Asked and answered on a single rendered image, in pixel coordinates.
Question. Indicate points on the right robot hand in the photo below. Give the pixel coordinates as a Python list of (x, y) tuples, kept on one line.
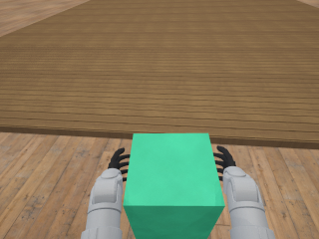
[(227, 160)]

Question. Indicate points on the carton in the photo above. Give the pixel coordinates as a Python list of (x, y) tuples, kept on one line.
[(173, 189)]

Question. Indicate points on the left robot forearm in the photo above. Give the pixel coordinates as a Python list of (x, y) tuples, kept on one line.
[(105, 207)]

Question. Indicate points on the left robot hand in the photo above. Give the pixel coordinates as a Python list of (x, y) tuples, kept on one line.
[(115, 161)]

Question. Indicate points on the right robot forearm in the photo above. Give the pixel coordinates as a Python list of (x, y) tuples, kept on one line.
[(245, 206)]

